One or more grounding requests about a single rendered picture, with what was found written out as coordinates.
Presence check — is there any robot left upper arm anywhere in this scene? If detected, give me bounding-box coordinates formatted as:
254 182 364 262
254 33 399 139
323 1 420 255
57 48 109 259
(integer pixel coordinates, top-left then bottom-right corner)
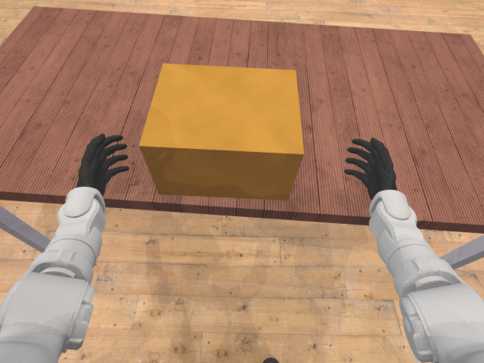
0 271 95 363

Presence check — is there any table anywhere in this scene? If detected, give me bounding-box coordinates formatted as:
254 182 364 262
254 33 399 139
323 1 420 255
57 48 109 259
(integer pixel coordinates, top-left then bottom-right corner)
0 6 484 270

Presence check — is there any robot right upper arm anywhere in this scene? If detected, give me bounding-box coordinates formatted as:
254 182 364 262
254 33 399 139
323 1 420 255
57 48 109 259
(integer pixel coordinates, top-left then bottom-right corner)
399 283 484 363

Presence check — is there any robot right hand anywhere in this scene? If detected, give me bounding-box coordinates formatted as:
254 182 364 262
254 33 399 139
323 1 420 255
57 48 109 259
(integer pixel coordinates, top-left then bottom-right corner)
344 138 397 200

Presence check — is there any left robot forearm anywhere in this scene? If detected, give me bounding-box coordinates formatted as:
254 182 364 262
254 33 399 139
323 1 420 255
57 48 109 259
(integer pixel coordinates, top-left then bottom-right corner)
0 187 106 330

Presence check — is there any right robot forearm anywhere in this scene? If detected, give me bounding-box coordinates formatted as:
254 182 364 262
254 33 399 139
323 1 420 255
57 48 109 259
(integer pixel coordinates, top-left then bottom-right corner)
369 190 484 307

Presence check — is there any carton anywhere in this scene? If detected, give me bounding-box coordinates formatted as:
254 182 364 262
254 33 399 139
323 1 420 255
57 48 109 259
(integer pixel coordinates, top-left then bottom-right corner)
139 64 304 200

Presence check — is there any robot left hand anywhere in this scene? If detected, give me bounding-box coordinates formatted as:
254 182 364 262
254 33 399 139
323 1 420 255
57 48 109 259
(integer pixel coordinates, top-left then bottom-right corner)
76 134 129 196

